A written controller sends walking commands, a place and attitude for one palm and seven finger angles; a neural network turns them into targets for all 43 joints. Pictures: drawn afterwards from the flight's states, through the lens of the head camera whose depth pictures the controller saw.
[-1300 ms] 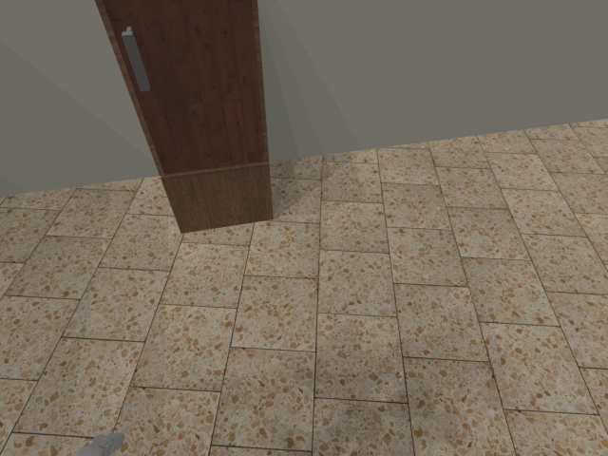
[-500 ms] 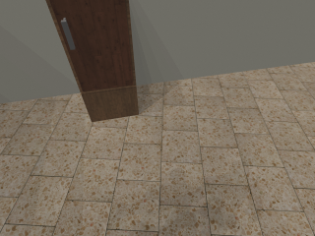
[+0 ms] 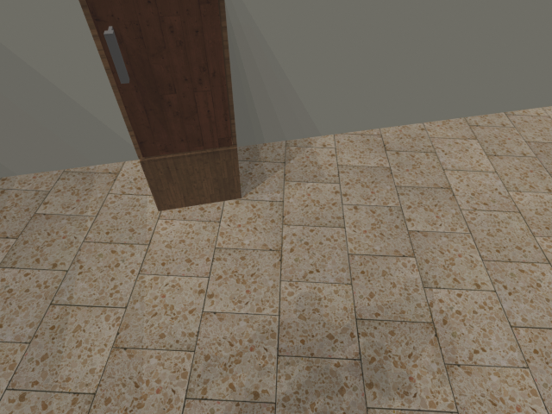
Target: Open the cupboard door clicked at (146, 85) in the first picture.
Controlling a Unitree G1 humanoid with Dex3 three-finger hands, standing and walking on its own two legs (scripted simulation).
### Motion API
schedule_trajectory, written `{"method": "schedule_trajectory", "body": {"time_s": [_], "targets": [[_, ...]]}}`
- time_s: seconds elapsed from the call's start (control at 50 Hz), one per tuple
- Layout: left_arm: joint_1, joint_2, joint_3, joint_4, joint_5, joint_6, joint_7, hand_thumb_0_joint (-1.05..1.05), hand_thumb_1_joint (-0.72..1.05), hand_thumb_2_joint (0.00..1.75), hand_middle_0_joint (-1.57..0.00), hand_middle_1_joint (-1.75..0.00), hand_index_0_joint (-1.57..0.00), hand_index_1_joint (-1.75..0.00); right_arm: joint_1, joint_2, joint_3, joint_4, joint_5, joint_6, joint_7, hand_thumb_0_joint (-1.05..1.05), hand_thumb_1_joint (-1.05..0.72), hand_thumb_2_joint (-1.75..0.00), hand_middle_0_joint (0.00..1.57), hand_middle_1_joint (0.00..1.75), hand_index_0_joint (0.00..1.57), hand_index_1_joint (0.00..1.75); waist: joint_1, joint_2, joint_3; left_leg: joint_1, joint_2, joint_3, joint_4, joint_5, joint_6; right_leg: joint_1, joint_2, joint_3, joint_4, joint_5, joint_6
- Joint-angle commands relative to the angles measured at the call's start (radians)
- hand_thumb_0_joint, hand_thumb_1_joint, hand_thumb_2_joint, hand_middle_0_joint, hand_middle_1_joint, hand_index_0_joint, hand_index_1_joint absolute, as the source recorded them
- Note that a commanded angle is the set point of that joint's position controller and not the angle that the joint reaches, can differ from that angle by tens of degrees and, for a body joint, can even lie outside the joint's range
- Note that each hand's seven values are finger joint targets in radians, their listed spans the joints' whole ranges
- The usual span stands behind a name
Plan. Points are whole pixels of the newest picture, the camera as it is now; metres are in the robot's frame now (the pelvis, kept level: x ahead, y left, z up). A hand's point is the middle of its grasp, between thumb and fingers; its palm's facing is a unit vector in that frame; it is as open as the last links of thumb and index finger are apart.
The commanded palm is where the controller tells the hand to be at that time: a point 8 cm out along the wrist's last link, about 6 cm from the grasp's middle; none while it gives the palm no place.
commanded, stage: look at it before walking up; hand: left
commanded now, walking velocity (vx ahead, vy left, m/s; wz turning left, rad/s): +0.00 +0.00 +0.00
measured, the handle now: (118, 55) +1.06 +0.55 +0.00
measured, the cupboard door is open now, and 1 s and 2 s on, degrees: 0 0 0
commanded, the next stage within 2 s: walk to a spot facing it in 0.14 s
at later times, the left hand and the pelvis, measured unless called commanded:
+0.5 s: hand out of the picture +0.05 +0.23 -0.18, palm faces +0.09 -0.97 -0.24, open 7.4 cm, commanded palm none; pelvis +0.03 +0.02 -0.01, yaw +6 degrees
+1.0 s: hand (119, 376) +0.21 +0.30 -0.18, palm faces +0.22 -0.96 -0.15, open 7.4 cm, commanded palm none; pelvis +0.19 +0.11 +0.00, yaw +13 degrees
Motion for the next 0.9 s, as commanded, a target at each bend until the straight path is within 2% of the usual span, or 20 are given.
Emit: {"method": "schedule_trajectory", "body": {"time_s": [0.0,0.22,0.26,0.3,0.34,0.38,0.4,0.42,0.44,0.5,0.54,0.56,0.58,0.6,0.62,0.64,0.66,0.68,0.74,0.88], "targets": [[-0.041,0.208,0.041,-0.061,-0.006,-0.028,0.012,0.0,0.9,0.9,-0.2,-0.3,-0.2,-0.3,-0.049,-0.208,-0.045,-0.061,0.006,-0.02,-0.011,0.0,-0.9,-0.9,0.2,0.3,0.2,0.3,0.001,0.001,-0.091,0.031,0.111,-0.085,-0.053,0.132,0.036,0.014,-0.121,0.096,-0.058,0.134,-0.029],[-0.041,0.21,0.04,-0.058,-0.005,-0.029,0.013,0.0,0.9,0.9,-0.2,-0.3,-0.2,-0.3,-0.054,-0.212,-0.044,-0.062,0.007,-0.021,-0.013,0.0,-0.9,-0.9,0.2,0.3,0.2,0.3,0.002,-0.001,-0.086,0.044,0.114,-0.085,-0.061,0.162,0.037,0.024,-0.123,0.091,-0.062,0.169,-0.027],[0.024,0.1,0.019,-0.032,-0.006,-0.009,0.018,0.0,0.9,0.9,-0.2,-0.3,-0.2,-0.3,-0.003,-0.095,-0.016,-0.041,0.0,-0.002,-0.005,0.0,-0.9,-0.9,0.2,0.3,0.2,0.3,0.006,0.0,-0.08,0.009,0.099,-0.076,-0.041,0.05,0.024,0.027,-0.121,0.07,-0.055,0.008,-0.006],[0.06,0.105,0.026,-0.035,0.001,0.006,0.012,0.0,0.9,0.9,-0.2,-0.3,-0.2,-0.3,0.024,-0.086,-0.018,-0.048,-0.007,0.014,0.001,0.0,-0.9,-0.9,0.2,0.3,0.2,0.3,0.015,-0.013,-0.027,-0.086,0.078,-0.084,-0.015,-0.159,0.032,-0.001,-0.12,0.084,-0.065,-0.245,-0.008],[0.093,0.135,0.044,-0.045,0.007,0.013,0.005,0.0,0.9,0.9,-0.2,-0.3,-0.2,-0.3,0.023,-0.084,-0.023,-0.07,-0.012,0.023,0.005,0.0,-0.9,-0.9,0.2,0.3,0.2,0.3,0.031,-0.067,0.051,-0.235,0.033,-0.071,0.057,-0.321,0.033,-0.009,-0.162,0.141,-0.111,-0.424,-0.035],[0.157,0.18,0.069,-0.062,0.011,0.011,0.009,0.0,0.9,0.9,-0.2,-0.3,-0.2,-0.3,0.023,-0.07,-0.031,-0.11,-0.009,0.029,0.007,0.0,-0.9,-0.9,0.2,0.3,0.2,0.3,0.055,-0.211,0.057,-0.35,-0.001,0.02,0.294,-0.302,0.023,0.039,-0.306,0.289,-0.227,-0.563,-0.105],[0.174,0.184,0.076,-0.069,0.012,0.0,0.013,0.0,0.9,0.9,-0.2,-0.3,-0.2,-0.3,-0.001,-0.068,-0.038,-0.133,-0.008,0.024,0.011,0.0,-0.9,-0.9,0.2,0.3,0.2,0.3,0.066,-0.214,0.075,-0.397,0.025,0.011,0.413,-0.304,0.022,0.041,-0.369,0.344,-0.261,-0.528,-0.148],[0.173,0.175,0.08,-0.073,0.013,-0.015,0.015,0.0,0.9,0.9,-0.2,-0.3,-0.2,-0.3,-0.007,-0.069,-0.044,-0.146,-0.005,0.015,0.016,0.0,-0.9,-0.9,0.2,0.3,0.2,0.3,0.056,-0.177,0.076,-0.427,0.049,-0.004,0.481,-0.287,0.024,0.067,-0.393,0.334,-0.253,-0.427,-0.17],[0.172,0.165,0.083,-0.079,0.013,-0.027,0.015,0.0,0.9,0.9,-0.2,-0.3,-0.2,-0.3,0.0,-0.056,-0.046,-0.153,-0.004,0.008,0.022,0.0,-0.9,-0.9,0.2,0.3,0.2,0.3,0.048,-0.138,0.061,-0.43,0.063,0.0,0.493,-0.271,0.024,0.095,-0.39,0.276,-0.225,-0.31,-0.174],[0.143,0.139,0.085,-0.096,0.017,-0.039,0.013,0.0,0.9,0.9,-0.2,-0.3,-0.2,-0.3,0.054,-0.002,-0.046,-0.16,0.002,-0.002,0.037,0.0,-0.9,-0.9,0.2,0.3,0.2,0.3,0.011,-0.134,0.04,-0.316,0.075,0.059,0.339,-0.244,0.017,0.061,-0.352,0.081,-0.133,-0.136,-0.132],[0.132,0.125,0.087,-0.093,0.011,-0.035,0.01,0.0,0.9,0.9,-0.2,-0.3,-0.2,-0.3,0.163,0.018,-0.047,-0.13,0.0,-0.008,0.035,0.0,-0.9,-0.9,0.2,0.3,0.2,0.3,-0.035,-0.099,0.011,-0.102,0.024,0.134,0.189,-0.113,0.016,-0.048,-0.293,-0.037,-0.038,-0.13,-0.079],[0.146,0.105,0.085,-0.093,0.003,-0.031,0.007,0.0,0.9,0.9,-0.2,-0.3,-0.2,-0.3,0.261,-0.006,-0.057,-0.101,-0.003,-0.012,0.029,0.0,-0.9,-0.9,0.2,0.3,0.2,0.3,-0.068,-0.012,-0.032,0.063,0.004,0.138,0.119,-0.076,0.021,-0.129,-0.247,-0.107,0.101,-0.128,-0.047],[0.135,0.042,0.072,-0.112,-0.002,-0.027,-0.001,0.0,0.9,0.9,-0.2,-0.3,-0.2,-0.3,0.392,-0.084,-0.083,-0.067,-0.008,-0.019,0.02,0.0,-0.9,-0.9,0.2,0.3,0.2,0.3,-0.125,0.223,-0.055,0.193,0.125,-0.106,0.003,-0.238,0.072,-0.291,-0.154,-0.183,0.401,-0.172,0.003],[0.09,-0.026,0.056,-0.171,-0.006,-0.025,-0.007,0.0,0.9,0.9,-0.2,-0.3,-0.2,-0.3,0.486,-0.164,-0.103,-0.051,-0.015,-0.026,0.008,0.0,-0.9,-0.9,0.2,0.3,0.2,0.3,-0.141,0.423,-0.021,0.214,0.368,-0.52,-0.19,-0.294,0.169,-0.54,-0.035,-0.181,0.687,-0.437,0.053],[0.039,-0.012,0.058,-0.191,0.005,-0.026,-0.003,0.0,0.9,0.9,-0.2,-0.3,-0.2,-0.3,0.47,-0.16,-0.099,-0.051,-0.009,-0.019,-0.001,0.0,-0.9,-0.9,0.2,0.3,0.2,0.3,-0.124,0.251,0.015,0.164,0.42,-0.571,-0.217,-0.319,0.226,-0.585,-0.083,-0.054,0.793,-0.399,0.024],[0.024,-0.008,0.066,-0.169,0.01,-0.026,-0.003,0.0,0.9,0.9,-0.2,-0.3,-0.2,-0.3,0.41,-0.099,-0.084,-0.062,-0.003,-0.021,-0.005,0.0,-0.9,-0.9,0.2,0.3,0.2,0.3,-0.094,0.154,0.051,0.076,0.372,-0.517,-0.226,-0.355,0.212,-0.572,-0.123,-0.023,0.83,-0.293,0.012],[0.04,-0.024,0.069,-0.15,0.011,-0.029,-0.011,0.0,0.9,0.9,-0.2,-0.3,-0.2,-0.3,0.342,-0.063,-0.075,-0.083,-0.003,-0.029,-0.009,0.0,-0.9,-0.9,0.2,0.3,0.2,0.3,-0.066,0.11,0.071,0.016,0.332,-0.459,-0.229,-0.351,0.197,-0.555,-0.143,-0.014,0.835,-0.21,0.014],[0.059,-0.02,0.068,-0.127,0.015,-0.031,-0.018,0.0,0.9,0.9,-0.2,-0.3,-0.2,-0.3,0.304,-0.023,-0.066,-0.09,-0.002,-0.042,-0.011,0.0,-0.9,-0.9,0.2,0.3,0.2,0.3,-0.042,0.043,0.073,-0.021,0.302,-0.396,-0.232,-0.265,0.179,-0.517,-0.156,-0.01,0.819,-0.141,0.021],[0.143,-0.07,0.059,-0.081,0.017,-0.024,-0.018,0.0,0.9,0.9,-0.2,-0.3,-0.2,-0.3,0.325,0.019,-0.059,-0.062,0.002,-0.068,-0.02,0.0,-0.9,-0.9,0.2,0.3,0.2,0.3,-0.014,0.07,0.024,0.041,0.224,-0.206,-0.204,0.058,0.158,-0.466,-0.148,-0.041,0.759,-0.039,0.048],[0.061,-0.095,0.064,-0.095,0.011,-0.013,-0.01,0.0,0.9,0.9,-0.2,-0.3,-0.2,-0.3,0.424,0.081,-0.057,0.004,0.01,-0.077,-0.036,0.0,-0.9,-0.9,0.2,0.3,0.2,0.3,-0.024,0.086,0.062,0.193,0.205,-0.096,-0.181,0.427,0.127,-0.586,-0.129,-0.079,0.676,0.039,0.059]]}}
